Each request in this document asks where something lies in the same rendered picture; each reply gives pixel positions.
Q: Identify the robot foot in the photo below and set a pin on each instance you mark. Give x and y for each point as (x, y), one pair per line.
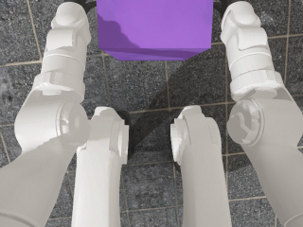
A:
(123, 117)
(178, 168)

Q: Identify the right robot foot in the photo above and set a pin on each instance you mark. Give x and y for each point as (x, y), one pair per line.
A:
(178, 168)

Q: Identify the left robot hand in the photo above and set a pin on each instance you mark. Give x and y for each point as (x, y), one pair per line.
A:
(86, 6)

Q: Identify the right robot hand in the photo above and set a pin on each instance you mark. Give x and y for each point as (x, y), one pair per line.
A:
(221, 7)

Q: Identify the carton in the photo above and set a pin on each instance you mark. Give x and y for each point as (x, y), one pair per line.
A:
(154, 30)

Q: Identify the right robot upper arm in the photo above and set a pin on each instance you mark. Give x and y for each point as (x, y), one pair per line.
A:
(268, 131)

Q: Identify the robot right forearm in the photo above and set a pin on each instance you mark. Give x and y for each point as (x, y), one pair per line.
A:
(249, 56)

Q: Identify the left robot foot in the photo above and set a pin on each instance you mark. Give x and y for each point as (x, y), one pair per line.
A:
(123, 117)

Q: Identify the left robot upper arm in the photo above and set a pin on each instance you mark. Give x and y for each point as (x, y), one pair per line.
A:
(49, 133)

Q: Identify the robot left forearm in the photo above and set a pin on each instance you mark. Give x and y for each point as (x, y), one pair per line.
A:
(64, 58)

